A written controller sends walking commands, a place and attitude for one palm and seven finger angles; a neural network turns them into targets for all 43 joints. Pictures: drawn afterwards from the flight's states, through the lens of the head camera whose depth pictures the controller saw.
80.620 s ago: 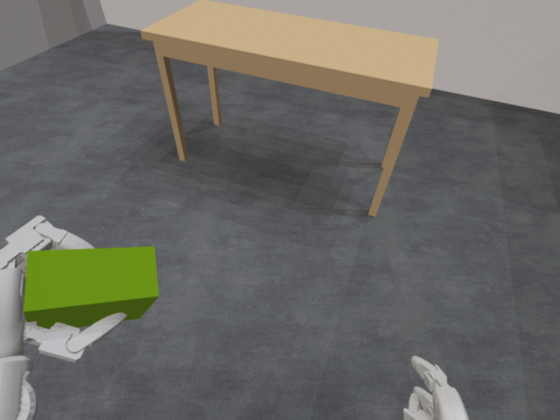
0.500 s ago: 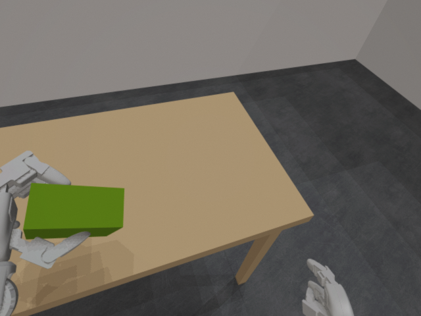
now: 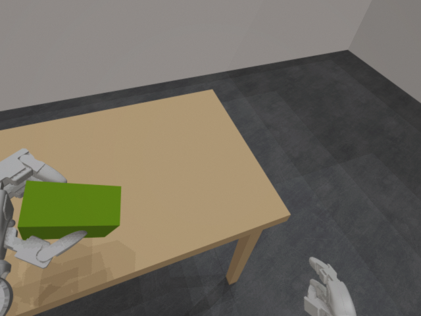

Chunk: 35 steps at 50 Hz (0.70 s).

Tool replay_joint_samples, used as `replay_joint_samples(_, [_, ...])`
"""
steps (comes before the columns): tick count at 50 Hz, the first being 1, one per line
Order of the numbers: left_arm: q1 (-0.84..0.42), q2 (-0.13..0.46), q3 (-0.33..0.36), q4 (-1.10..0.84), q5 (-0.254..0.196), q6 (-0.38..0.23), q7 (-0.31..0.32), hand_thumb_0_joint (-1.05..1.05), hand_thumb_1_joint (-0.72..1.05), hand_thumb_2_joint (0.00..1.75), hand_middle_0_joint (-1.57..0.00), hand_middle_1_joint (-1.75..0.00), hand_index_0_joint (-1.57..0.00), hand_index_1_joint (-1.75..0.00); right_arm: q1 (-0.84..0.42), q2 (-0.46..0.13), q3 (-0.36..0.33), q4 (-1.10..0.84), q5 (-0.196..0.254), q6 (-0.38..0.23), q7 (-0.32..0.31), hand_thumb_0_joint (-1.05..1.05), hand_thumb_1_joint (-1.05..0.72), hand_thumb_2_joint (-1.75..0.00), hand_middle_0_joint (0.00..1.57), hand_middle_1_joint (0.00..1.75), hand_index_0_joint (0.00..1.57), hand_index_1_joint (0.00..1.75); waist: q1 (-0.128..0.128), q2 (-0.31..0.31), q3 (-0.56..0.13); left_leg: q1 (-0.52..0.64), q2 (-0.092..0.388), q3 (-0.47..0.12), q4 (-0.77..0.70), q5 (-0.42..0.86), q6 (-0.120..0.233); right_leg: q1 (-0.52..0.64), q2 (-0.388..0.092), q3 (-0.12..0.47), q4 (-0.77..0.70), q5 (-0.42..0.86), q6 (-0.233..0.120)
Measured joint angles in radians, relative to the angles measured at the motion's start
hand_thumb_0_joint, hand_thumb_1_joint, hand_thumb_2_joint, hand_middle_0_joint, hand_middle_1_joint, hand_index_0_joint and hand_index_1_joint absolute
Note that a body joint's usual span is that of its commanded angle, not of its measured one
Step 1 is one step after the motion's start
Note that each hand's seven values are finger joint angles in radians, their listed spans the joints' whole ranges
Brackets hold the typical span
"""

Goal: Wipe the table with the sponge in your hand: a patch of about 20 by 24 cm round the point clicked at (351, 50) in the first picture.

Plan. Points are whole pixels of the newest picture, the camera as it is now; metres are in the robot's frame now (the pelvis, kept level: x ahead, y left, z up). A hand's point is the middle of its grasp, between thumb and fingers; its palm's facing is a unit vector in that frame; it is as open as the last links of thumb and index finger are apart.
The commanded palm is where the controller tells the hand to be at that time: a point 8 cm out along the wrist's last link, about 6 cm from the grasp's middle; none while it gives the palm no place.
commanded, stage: shuffle to correct the standing spot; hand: left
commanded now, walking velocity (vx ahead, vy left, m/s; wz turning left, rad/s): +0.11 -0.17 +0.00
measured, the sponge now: (85, 213) +0.23 +0.21 +0.13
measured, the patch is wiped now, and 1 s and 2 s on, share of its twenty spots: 0.00 0.00 0.00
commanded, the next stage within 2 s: none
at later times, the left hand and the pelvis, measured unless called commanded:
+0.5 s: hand (57, 210) +0.22 +0.23 +0.16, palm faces +0.31 -0.86 -0.40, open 10.0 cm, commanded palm +0.16 +0.27 +0.18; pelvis +0.00 -0.01 +0.00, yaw +1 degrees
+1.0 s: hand (54, 216) +0.21 +0.23 +0.16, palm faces +0.30 -0.86 -0.41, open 10.0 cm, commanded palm +0.15 +0.27 +0.18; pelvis +0.00 -0.01 +0.00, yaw +1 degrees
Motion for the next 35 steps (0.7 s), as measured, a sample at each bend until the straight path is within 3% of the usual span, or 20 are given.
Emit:
replay_joint_samples(7, [0.018, -0.002, -0.004, -0.004, -0.012, 0.018, 0.003, -0.01, -0.52, 1.06, -0.76, -1.37, -0.77, -1.37, 0.008, -0.021, -0.018, 0.007, 0.009, 0.020, -0.009, 0.02, -0.90, -0.90, 0.21, 0.30, 0.21, 0.30, -0.026, 0.000, -0.013, 0.002, 0.010, -0.011, 0.034, -0.030, -0.007, 0.004, 0.011, -0.010, 0.036, -0.034, -0.017])
replay_joint_samples(12, [0.026, 0.005, -0.001, -0.011, -0.013, 0.019, 0.005, -0.01, -0.52, 1.06, -0.76, -1.37, -0.77, -1.37, 0.006, -0.020, -0.018, 0.007, 0.010, 0.031, -0.013, 0.02, -0.90, -0.90, 0.20, 0.30, 0.20, 0.30, -0.031, -0.011, -0.009, 0.014, 0.013, -0.013, 0.032, -0.034, -0.015, 0.012, 0.014, -0.012, 0.040, -0.042, -0.019])
replay_joint_samples(35, [0.006, 0.003, -0.008, -0.011, -0.006, 0.035, 0.000, -0.01, -0.52, 1.06, -0.76, -1.37, -0.77, -1.37, -0.003, 0.018, 0.014, -0.006, 0.010, 0.036, -0.007, 0.02, -0.90, -0.90, 0.21, 0.30, 0.21, 0.30, 0.002, -0.007, 0.010, 0.013, 0.005, -0.019, 0.005, 0.000, -0.012, 0.017, 0.006, -0.019, 0.006, -0.006, -0.009])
